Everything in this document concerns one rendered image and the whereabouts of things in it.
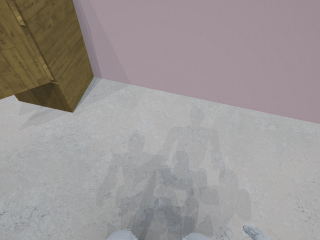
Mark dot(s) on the cupboard door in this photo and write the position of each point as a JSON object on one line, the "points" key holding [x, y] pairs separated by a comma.
{"points": [[20, 67]]}

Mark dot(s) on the right robot hand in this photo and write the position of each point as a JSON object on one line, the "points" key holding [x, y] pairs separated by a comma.
{"points": [[255, 233]]}

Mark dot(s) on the left robot thigh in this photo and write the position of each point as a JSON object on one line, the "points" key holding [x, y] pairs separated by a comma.
{"points": [[122, 235]]}

